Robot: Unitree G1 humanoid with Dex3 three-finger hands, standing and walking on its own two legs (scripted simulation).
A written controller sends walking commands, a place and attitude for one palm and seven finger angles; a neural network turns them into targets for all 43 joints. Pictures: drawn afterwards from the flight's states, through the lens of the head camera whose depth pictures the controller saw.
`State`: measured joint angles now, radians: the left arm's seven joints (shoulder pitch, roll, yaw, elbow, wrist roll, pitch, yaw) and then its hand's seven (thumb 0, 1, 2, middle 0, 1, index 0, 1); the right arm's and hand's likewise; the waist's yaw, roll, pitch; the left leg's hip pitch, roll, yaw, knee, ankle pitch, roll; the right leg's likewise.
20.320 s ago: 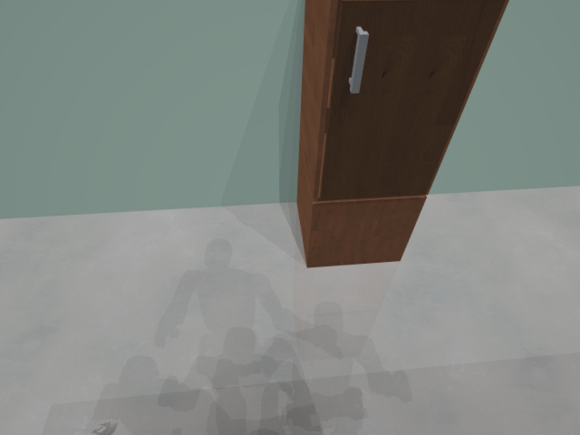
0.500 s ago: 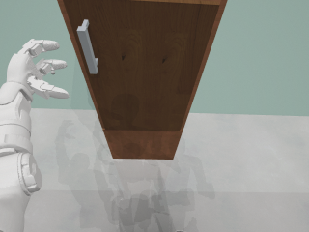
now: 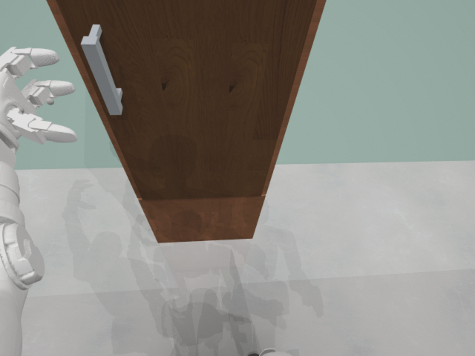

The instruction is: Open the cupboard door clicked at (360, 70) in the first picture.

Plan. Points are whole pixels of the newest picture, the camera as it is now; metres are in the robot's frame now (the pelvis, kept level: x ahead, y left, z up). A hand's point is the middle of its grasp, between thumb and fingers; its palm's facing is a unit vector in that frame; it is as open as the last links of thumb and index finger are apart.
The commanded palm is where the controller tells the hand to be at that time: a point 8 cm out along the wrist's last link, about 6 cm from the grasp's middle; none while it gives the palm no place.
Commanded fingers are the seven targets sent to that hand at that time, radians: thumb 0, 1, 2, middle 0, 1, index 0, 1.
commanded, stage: move the hooked fingers beside the handle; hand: left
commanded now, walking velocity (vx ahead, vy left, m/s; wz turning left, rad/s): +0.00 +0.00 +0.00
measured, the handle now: (106, 72) +0.54 +0.19 +0.15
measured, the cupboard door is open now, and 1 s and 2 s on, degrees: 0 0 0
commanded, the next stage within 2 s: slide the fingers in behind the handle in 0.72 s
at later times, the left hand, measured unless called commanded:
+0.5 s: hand (56, 104) +0.47 +0.25 +0.15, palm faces +0.02 -1.00 +0.00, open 14.0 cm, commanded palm +0.45 +0.29 +0.14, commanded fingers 0.00 -0.50 0.30 -0.30 -1.20 -0.30 -1.20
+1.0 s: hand (62, 104) +0.47 +0.24 +0.15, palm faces +0.01 -1.00 -0.01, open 14.0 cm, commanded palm +0.45 +0.28 +0.14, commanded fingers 0.00 -0.50 0.30 -0.30 -1.20 -0.30 -1.20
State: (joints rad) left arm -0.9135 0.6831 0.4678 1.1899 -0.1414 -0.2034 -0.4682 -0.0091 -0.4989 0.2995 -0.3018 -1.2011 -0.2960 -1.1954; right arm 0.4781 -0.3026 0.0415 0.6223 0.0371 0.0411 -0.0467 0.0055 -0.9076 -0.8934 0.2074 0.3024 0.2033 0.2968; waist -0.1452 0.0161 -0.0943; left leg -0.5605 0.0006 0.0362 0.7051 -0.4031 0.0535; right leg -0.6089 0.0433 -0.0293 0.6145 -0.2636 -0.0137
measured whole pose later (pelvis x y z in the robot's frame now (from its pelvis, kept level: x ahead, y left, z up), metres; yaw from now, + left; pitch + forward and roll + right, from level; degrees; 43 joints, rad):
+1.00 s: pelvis -0.01 +0.00 +0.00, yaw +1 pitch +13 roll -2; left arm -0.92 0.61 0.40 1.16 -0.13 -0.22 -0.38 -0.01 -0.50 0.30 -0.30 -1.20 -0.30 -1.20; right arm 0.45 -0.30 0.04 0.62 0.03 0.02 -0.05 0.01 -0.91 -0.89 0.21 0.30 0.20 0.30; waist -0.14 0.02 -0.09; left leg -0.56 -0.01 0.02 0.73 -0.40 0.05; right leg -0.60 0.04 -0.04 0.63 -0.26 -0.02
